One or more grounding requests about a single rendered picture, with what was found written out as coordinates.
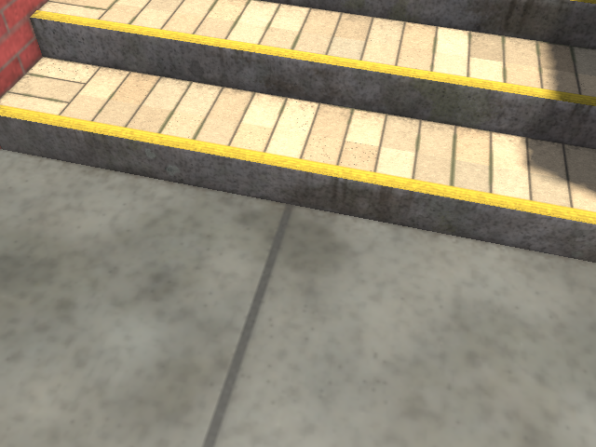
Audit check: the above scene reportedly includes stairs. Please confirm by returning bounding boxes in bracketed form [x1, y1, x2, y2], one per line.
[0, 0, 596, 263]

